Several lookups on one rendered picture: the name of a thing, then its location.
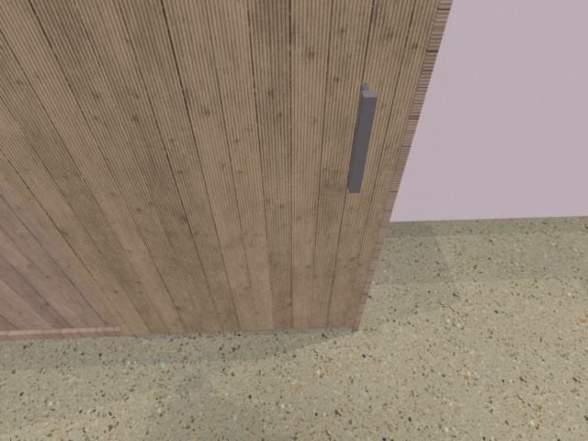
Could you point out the wardrobe door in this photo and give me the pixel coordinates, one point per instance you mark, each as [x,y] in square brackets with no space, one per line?
[189,158]
[38,287]

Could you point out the handle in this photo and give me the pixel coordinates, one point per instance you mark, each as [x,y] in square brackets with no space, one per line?
[366,112]

